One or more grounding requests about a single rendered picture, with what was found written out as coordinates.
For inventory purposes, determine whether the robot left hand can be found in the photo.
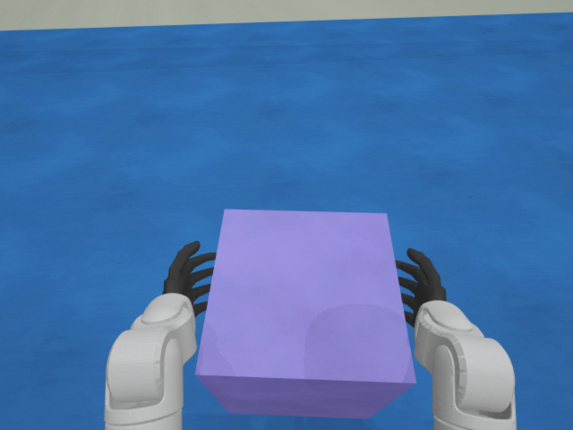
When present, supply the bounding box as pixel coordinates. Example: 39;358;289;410
162;241;217;317

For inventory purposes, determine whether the robot left forearm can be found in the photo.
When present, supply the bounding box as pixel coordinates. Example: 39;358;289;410
104;293;197;430

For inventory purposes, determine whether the robot right hand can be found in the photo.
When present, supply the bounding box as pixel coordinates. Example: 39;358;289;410
395;248;447;328

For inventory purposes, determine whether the carton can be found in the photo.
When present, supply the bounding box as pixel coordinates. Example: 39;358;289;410
195;209;416;419

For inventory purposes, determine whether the robot right forearm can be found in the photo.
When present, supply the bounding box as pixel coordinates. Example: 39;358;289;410
414;300;517;430

